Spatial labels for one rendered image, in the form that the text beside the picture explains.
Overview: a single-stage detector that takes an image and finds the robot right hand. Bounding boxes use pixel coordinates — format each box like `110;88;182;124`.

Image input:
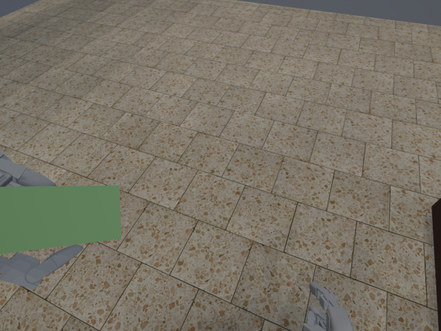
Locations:
303;282;354;331

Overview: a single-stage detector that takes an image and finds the sponge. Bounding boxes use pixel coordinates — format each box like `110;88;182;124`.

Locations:
0;185;121;254

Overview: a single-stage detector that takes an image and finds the robot left hand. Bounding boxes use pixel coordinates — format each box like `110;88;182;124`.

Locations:
0;151;83;290

